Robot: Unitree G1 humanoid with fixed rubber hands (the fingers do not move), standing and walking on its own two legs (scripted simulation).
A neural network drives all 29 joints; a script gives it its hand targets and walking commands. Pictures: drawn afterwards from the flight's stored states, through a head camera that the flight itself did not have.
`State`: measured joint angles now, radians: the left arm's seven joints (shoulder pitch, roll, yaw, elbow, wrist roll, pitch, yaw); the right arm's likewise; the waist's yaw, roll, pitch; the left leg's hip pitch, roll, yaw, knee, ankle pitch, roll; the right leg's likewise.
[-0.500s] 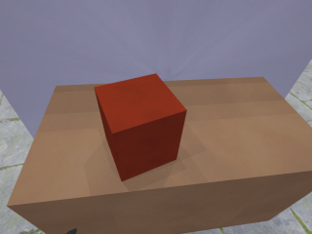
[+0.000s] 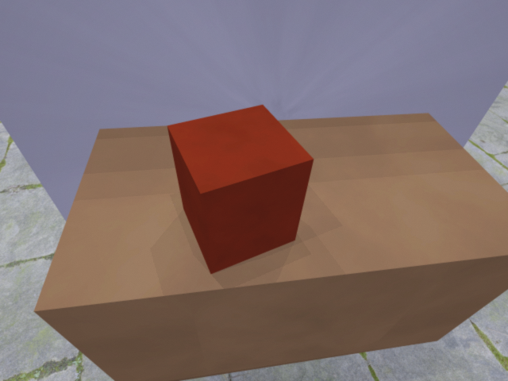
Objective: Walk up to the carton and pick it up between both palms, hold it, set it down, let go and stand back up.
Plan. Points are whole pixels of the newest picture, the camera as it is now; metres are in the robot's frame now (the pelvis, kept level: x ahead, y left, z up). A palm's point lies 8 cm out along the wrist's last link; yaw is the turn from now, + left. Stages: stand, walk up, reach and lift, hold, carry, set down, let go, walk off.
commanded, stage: stand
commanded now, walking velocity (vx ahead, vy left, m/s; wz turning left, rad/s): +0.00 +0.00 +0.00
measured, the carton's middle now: (237, 188) +0.50 +0.05 +0.00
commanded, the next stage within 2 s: none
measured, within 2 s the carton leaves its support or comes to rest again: neither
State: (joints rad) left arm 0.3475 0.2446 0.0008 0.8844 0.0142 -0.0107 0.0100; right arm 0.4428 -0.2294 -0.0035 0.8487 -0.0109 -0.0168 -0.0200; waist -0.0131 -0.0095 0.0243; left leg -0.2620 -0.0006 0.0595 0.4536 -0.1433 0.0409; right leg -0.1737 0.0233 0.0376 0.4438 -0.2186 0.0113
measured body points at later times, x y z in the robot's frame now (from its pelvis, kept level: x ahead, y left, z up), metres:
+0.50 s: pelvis +0.00 +0.00 +0.00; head +0.00 +0.01 +0.45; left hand +0.00 +0.25 -0.15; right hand +0.01 -0.25 -0.14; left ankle +0.07 +0.09 -0.74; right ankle +0.02 -0.13 -0.74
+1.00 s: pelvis +0.03 -0.01 +0.00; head +0.03 +0.00 +0.45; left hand +0.06 +0.23 -0.15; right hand +0.02 -0.25 -0.14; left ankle +0.07 +0.09 -0.74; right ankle +0.02 -0.13 -0.74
